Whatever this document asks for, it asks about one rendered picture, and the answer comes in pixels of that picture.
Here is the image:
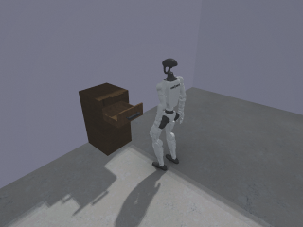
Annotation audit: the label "left robot hand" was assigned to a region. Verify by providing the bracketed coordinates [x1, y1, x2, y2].
[150, 126, 159, 140]

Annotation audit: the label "left robot foot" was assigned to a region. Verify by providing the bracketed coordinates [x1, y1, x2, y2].
[152, 161, 168, 171]

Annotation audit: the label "handle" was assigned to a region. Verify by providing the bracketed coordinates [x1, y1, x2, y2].
[126, 112, 141, 120]
[111, 93, 124, 100]

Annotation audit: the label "cabinet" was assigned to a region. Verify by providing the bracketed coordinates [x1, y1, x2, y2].
[79, 82, 132, 156]

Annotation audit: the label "humanoid robot torso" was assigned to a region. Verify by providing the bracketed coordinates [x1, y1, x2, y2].
[161, 75, 180, 124]

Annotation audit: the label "robot right forearm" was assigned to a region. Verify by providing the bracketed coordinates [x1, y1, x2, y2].
[178, 97, 187, 113]

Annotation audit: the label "right robot hand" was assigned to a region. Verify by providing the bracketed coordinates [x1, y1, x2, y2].
[176, 112, 185, 124]

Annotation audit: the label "robot left upper arm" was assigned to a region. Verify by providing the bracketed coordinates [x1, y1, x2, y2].
[156, 81, 167, 110]

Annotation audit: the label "robot right upper arm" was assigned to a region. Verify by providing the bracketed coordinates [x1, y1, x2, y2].
[177, 76, 186, 99]

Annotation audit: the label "drawer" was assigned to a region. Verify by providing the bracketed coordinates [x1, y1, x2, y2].
[102, 100, 143, 128]

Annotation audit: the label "robot left forearm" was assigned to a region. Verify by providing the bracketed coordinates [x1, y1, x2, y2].
[153, 104, 164, 128]

